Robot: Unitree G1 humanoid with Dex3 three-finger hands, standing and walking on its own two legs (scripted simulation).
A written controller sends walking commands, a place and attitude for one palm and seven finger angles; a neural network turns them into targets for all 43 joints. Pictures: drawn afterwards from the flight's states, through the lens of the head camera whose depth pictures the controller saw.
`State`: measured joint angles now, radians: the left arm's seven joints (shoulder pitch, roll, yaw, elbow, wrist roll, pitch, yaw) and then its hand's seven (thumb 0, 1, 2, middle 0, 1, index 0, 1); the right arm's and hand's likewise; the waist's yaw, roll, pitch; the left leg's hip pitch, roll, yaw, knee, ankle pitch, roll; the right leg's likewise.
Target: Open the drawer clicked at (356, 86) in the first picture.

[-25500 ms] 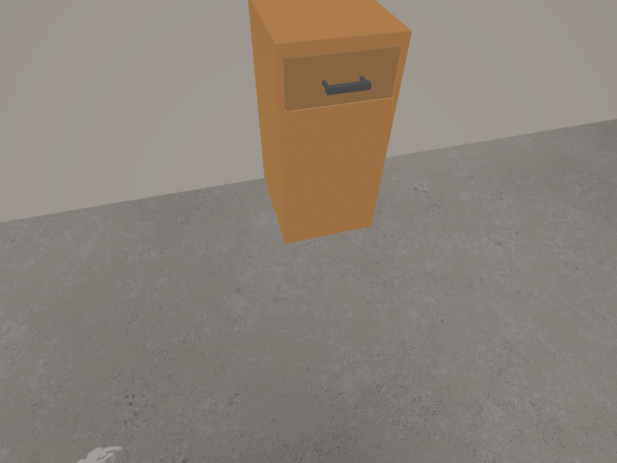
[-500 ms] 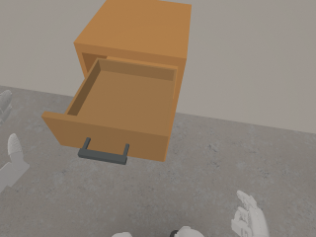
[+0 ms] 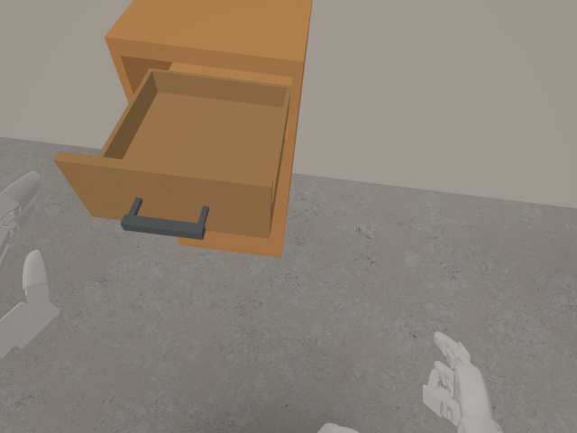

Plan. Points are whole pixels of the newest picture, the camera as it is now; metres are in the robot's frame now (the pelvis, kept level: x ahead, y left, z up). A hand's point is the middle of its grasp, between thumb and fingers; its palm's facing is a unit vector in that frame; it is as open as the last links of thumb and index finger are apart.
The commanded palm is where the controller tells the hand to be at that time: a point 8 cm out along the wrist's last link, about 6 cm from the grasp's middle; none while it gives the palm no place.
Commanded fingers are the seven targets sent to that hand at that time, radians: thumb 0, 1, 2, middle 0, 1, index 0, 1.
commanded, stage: stop stepping back and stand still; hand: left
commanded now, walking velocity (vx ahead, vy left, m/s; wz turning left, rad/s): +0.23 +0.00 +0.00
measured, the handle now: (167, 217) +0.45 +0.22 -0.05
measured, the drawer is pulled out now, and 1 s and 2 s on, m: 0.30 0.30 0.30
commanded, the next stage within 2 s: let the arm hang, fingers relaxed in 1.58 s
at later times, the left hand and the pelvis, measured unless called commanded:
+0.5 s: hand out of the picture +0.09 +0.19 +0.17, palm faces +0.35 -0.79 -0.50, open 7.4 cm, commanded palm +0.03 +0.24 +0.19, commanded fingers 0.00 0.90 0.90 -0.20 -0.30 -0.20 -0.30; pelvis -0.09 -0.04 +0.00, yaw +2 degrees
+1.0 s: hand out of the picture +0.06 +0.20 +0.17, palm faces +0.44 -0.75 -0.49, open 7.4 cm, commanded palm +0.00 +0.24 +0.19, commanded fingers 0.00 0.90 0.90 -0.20 -0.30 -0.20 -0.30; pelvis -0.10 -0.05 +0.00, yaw +5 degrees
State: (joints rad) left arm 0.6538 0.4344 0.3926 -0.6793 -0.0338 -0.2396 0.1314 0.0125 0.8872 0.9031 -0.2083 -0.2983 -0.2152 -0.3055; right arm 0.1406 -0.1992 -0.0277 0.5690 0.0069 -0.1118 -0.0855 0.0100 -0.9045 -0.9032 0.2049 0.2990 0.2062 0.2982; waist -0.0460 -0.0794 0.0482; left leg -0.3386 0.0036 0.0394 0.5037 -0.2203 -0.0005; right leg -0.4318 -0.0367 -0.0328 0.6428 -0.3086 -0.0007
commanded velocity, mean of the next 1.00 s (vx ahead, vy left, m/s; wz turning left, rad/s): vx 0.13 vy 0.05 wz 0.00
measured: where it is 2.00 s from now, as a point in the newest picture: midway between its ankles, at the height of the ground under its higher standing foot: outside the picture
